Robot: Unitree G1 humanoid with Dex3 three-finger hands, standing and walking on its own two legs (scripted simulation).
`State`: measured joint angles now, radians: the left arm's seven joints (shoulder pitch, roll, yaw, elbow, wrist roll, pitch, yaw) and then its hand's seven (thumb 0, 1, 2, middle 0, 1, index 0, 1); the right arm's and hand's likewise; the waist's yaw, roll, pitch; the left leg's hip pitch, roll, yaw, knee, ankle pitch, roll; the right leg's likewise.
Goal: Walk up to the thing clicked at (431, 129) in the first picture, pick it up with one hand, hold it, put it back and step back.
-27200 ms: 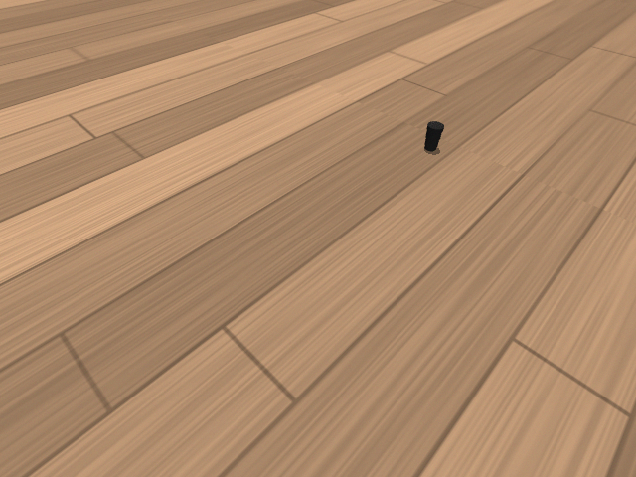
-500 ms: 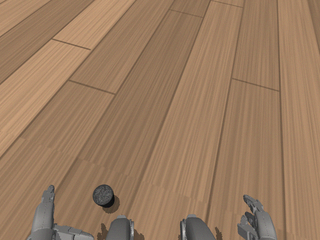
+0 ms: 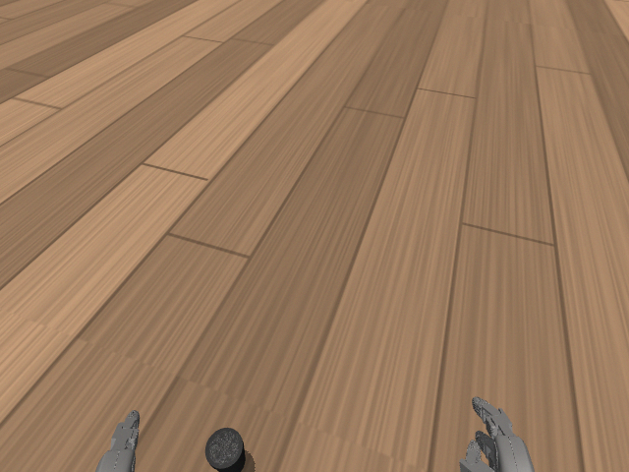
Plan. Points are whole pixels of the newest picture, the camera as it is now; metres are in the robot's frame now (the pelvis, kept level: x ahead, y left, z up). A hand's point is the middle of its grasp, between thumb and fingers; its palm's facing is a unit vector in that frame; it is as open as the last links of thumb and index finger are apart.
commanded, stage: home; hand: left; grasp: from the side
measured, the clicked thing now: (228, 455) +0.33 +0.22 -0.64
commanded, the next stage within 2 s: stand in 1.50 s
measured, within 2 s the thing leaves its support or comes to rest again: neither
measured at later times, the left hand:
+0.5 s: hand out of the picture +0.16 +0.16 -0.05, palm faces +0.10 -0.95 -0.28, open 17.5 cm
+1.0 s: hand out of the picture +0.15 +0.17 -0.05, palm faces +0.11 -0.95 -0.28, open 17.5 cm
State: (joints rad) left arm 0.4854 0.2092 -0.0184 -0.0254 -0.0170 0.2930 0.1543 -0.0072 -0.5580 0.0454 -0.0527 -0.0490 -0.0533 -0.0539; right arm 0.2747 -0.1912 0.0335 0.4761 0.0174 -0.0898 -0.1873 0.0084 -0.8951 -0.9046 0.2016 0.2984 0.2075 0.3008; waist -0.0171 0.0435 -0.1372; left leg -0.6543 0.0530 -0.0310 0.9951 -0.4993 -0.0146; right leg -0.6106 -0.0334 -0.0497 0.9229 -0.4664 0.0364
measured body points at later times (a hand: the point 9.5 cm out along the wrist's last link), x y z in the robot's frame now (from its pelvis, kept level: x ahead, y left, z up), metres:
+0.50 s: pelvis -0.01 -0.02 +0.01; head +0.01 -0.02 +0.46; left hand +0.15 +0.21 -0.03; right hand +0.15 -0.25 -0.07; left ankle +0.00 +0.12 -0.68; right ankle +0.00 -0.15 -0.68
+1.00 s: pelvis -0.01 -0.01 +0.01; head +0.00 -0.01 +0.46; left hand +0.15 +0.22 -0.03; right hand +0.15 -0.25 -0.07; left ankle +0.00 +0.12 -0.68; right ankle +0.00 -0.15 -0.68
